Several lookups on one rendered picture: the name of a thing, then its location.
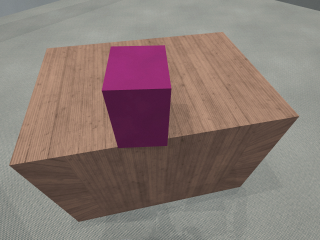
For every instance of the pedestal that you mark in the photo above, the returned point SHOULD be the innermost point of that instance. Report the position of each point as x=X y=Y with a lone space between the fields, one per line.
x=224 y=119

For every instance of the carton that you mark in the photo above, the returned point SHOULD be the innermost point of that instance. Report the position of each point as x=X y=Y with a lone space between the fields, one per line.
x=137 y=94

